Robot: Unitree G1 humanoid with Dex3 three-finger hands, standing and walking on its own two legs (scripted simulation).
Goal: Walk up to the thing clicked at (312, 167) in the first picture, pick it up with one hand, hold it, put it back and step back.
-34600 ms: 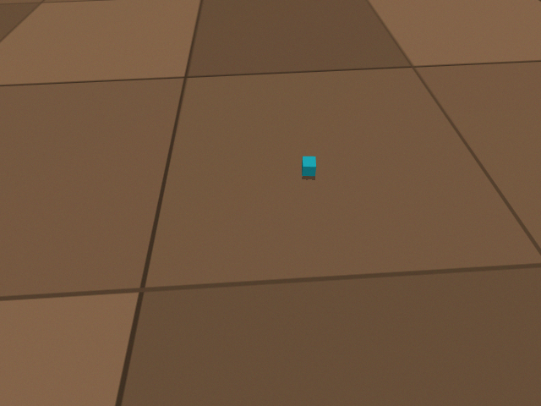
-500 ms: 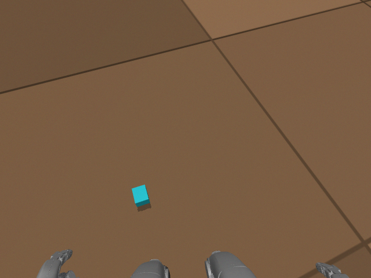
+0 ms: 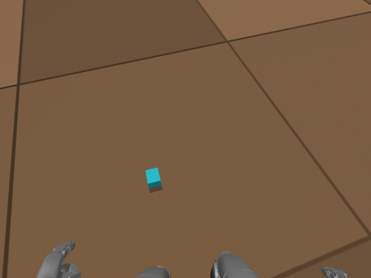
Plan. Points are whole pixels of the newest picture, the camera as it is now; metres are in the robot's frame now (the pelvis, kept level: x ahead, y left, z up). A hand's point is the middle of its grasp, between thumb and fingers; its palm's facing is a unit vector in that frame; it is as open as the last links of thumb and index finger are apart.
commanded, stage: step back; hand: left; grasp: from above
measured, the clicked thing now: (153, 177) +0.63 +0.20 -0.72
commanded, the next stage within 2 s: none
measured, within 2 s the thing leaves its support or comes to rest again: neither
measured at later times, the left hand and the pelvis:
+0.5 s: hand out of the picture -0.08 +0.23 -0.13, palm faces -0.06 -0.91 -0.41, open 7.3 cm; pelvis -0.16 -0.03 +0.01, yaw -4 degrees
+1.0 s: hand out of the picture -0.23 +0.23 -0.14, palm faces -0.06 -0.91 -0.40, open 7.3 cm; pelvis -0.33 -0.04 +0.00, yaw -4 degrees
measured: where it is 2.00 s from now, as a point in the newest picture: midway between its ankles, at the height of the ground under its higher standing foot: outside the picture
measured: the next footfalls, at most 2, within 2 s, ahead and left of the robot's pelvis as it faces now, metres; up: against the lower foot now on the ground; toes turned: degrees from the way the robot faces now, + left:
right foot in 0.36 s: -0.11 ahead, -0.16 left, +0.00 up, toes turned -3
left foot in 0.68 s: -0.19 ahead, +0.09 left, +0.00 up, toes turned -2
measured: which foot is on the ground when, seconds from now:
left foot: down 0.00-0.38, up 0.40-0.66, down 0.68-1.00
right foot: up 0.00-0.34, down 0.36-0.70, up 0.72-1.00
